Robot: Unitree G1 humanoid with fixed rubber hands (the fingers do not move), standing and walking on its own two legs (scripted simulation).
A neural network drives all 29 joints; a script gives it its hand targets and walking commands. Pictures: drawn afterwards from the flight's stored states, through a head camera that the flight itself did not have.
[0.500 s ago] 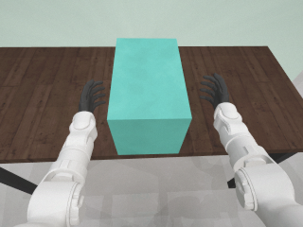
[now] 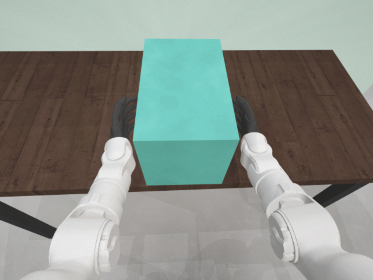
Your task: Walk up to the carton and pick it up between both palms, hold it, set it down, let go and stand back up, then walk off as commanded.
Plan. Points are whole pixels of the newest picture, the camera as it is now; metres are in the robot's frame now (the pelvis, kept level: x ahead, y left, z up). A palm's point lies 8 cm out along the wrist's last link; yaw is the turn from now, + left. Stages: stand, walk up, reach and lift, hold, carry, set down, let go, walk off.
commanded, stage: reach and lift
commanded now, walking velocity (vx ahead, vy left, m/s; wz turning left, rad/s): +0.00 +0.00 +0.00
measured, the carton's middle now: (183, 111) +0.49 +0.01 +0.04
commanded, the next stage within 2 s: none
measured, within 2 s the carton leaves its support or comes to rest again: leaves its support in 1.36 s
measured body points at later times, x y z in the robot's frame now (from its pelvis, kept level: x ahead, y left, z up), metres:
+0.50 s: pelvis +0.00 +0.01 +0.00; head +0.09 +0.01 +0.44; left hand +0.44 +0.15 +0.05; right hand +0.44 -0.13 +0.04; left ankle -0.01 +0.12 -0.74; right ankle +0.00 -0.14 -0.74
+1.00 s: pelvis +0.00 +0.01 +0.00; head +0.09 +0.01 +0.45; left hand +0.44 +0.15 +0.04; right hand +0.44 -0.13 +0.04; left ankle -0.01 +0.12 -0.74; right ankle +0.00 -0.14 -0.74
